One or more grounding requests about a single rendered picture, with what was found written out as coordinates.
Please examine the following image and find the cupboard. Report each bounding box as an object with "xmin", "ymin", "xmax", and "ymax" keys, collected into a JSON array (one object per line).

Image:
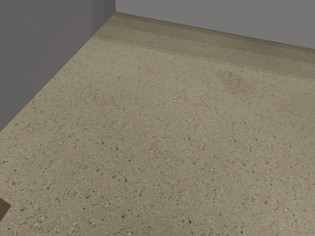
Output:
[{"xmin": 0, "ymin": 198, "xmax": 11, "ymax": 221}]

